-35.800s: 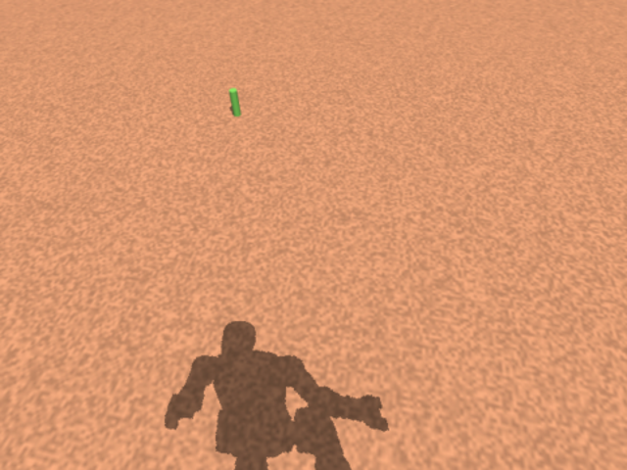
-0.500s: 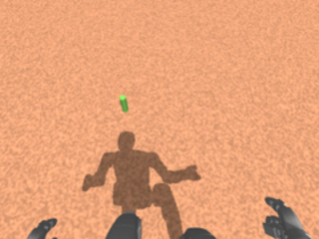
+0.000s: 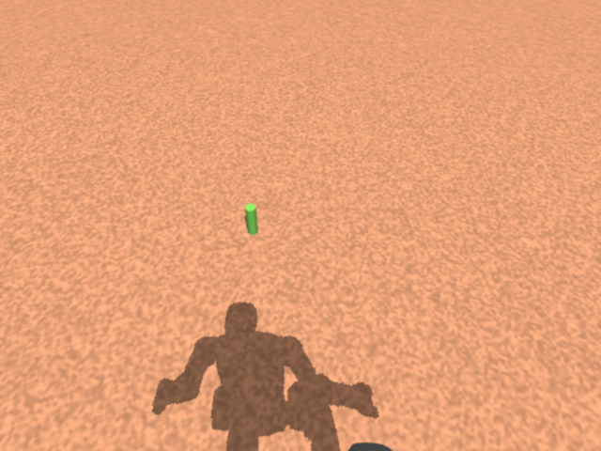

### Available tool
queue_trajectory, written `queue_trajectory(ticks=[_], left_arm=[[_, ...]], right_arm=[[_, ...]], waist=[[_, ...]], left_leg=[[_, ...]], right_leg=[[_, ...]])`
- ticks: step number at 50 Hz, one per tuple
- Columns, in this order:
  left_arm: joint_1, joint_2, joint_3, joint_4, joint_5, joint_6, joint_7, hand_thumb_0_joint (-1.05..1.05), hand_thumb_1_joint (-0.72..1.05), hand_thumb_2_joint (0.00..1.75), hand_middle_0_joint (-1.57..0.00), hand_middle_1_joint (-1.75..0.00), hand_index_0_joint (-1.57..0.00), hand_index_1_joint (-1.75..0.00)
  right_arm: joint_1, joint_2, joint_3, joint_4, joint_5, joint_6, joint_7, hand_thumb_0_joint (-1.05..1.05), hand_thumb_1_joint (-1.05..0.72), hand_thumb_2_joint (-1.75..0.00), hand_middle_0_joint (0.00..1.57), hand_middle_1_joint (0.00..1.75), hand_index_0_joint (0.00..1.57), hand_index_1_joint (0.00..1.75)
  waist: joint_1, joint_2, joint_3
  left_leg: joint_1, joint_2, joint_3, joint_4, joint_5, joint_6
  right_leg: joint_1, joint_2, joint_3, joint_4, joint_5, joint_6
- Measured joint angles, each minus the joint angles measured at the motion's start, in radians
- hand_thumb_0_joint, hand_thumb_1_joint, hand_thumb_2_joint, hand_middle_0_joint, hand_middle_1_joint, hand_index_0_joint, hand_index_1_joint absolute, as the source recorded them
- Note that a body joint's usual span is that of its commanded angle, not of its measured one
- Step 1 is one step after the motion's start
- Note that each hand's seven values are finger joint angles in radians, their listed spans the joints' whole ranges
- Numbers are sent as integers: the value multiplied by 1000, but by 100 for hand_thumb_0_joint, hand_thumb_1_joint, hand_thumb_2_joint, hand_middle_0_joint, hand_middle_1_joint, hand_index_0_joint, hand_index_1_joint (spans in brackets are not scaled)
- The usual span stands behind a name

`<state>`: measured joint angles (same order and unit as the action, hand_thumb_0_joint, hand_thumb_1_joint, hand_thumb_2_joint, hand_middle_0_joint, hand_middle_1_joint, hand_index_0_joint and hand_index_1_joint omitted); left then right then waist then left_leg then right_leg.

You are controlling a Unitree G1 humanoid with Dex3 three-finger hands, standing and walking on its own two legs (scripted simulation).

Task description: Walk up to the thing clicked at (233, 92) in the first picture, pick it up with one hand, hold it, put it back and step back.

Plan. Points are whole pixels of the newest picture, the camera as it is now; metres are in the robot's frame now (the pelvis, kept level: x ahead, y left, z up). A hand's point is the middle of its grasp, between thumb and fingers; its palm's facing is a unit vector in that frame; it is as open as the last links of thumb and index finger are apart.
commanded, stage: step back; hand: left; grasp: from the side
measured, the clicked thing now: (251, 219) +1.05 +0.21 -0.69
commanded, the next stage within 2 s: stand in 0.74 s
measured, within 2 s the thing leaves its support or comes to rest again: neither
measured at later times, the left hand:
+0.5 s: hand out of the picture +0.12 +0.26 -0.15, palm faces +0.00 -0.93 -0.37, open 7.3 cm
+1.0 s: hand out of the picture +0.11 +0.24 -0.14, palm faces -0.02 -0.94 -0.33, open 7.3 cm
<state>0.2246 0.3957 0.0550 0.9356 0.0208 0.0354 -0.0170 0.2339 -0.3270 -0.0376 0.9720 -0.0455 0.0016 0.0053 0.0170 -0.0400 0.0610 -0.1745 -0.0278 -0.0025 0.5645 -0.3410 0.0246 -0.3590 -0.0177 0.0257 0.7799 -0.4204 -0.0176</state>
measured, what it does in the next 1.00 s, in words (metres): stands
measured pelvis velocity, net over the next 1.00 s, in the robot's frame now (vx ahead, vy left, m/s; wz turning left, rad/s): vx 0.01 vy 0.00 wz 0.00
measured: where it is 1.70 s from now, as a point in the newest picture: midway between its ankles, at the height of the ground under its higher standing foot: outside the picture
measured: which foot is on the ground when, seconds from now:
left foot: down 0.00-1.00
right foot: down 0.00-1.00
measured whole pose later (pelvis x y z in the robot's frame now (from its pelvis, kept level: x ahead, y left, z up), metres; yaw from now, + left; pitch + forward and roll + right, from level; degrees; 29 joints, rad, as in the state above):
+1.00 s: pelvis +0.01 +0.00 +0.01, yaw +0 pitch -3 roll +0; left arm 0.05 0.34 0.00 1.11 0.00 0.00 0.00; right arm 0.07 -0.33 -0.02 1.09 0.00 -0.01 0.00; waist 0.00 -0.01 0.09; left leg -0.08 -0.02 0.00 0.38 -0.24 0.01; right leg -0.13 -0.03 0.00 0.39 -0.19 0.02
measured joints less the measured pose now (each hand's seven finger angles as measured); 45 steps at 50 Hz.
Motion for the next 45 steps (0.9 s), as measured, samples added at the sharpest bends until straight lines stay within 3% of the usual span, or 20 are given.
queue_trajectory(ticks=[3,6,10,14,23,36,45], left_arm=[[10,-1,3,30,0,-13,-5,0,91,89,-20,-30,-20,-30],[-3,-30,0,62,9,-32,4,0,91,89,-20,-30,-20,-30],[-4,-40,-9,65,18,-51,5,0,91,89,-21,-30,-21,-30],[-28,-43,-17,74,11,-50,8,0,91,89,-21,-30,-21,-30],[-85,-18,-26,100,-9,-69,17,0,91,89,-20,-30,-20,-30],[-173,-25,-36,94,-11,-61,31,0,91,89,-20,-30,-20,-30],[-178,-43,-53,144,-21,-37,29,0,91,89,-20,-30,-20,-30]], right_arm=[[-22,-5,-2,-8,3,-3,6,0,-90,-90,21,30,20,30],[-46,-27,-10,-11,11,9,7,0,-90,-90,21,30,20,30],[-47,-34,-16,1,16,12,9,0,-90,-90,20,30,20,30],[-44,-47,-26,22,13,-10,10,0,-90,-90,20,30,20,30],[-71,-8,-6,61,23,-13,5,0,-90,-90,20,30,20,30],[-144,-11,-15,75,30,-5,-5,0,-90,-90,20,30,20,30],[-162,-4,9,102,42,-14,-2,0,-90,-90,20,30,20,30]], waist=[[1,1,-6],[-7,66,14],[12,62,-7],[5,58,-6],[-5,40,-5],[-15,44,10],[-19,35,27]], left_leg=[[-17,11,14,25,-12,-9],[-33,56,-17,84,-46,-13],[-84,25,-29,164,-144,-14],[-54,13,-18,35,7,-6],[-5,23,-7,-6,-15,-11],[10,8,0,7,-29,-2],[71,10,0,-117,51,-7]], right_leg=[[76,-6,-2,-144,51,2],[118,37,-35,-212,155,17],[98,22,-36,-206,139,-1],[90,-7,-41,-187,125,31],[139,3,-30,-241,125,34],[144,-12,-23,-207,99,42],[205,-10,-23,-331,179,43]])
